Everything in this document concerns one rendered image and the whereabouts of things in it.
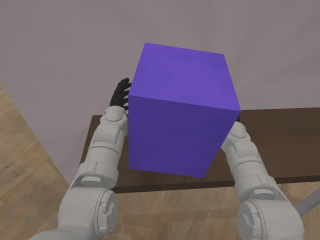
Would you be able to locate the left robot upper arm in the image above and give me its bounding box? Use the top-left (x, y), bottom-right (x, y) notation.
top-left (28, 187), bottom-right (118, 240)

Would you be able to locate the table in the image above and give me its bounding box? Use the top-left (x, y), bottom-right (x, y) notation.
top-left (79, 107), bottom-right (320, 217)

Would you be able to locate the robot left forearm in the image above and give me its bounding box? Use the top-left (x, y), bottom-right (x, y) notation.
top-left (57, 105), bottom-right (128, 225)

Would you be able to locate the right robot upper arm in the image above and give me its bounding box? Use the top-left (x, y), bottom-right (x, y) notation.
top-left (238, 199), bottom-right (305, 240)

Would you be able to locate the carton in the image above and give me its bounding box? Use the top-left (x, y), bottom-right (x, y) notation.
top-left (128, 42), bottom-right (241, 178)

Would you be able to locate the robot right forearm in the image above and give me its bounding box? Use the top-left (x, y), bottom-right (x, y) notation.
top-left (221, 121), bottom-right (305, 239)

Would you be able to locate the left robot hand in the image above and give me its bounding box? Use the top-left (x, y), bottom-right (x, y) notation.
top-left (109, 78), bottom-right (132, 111)

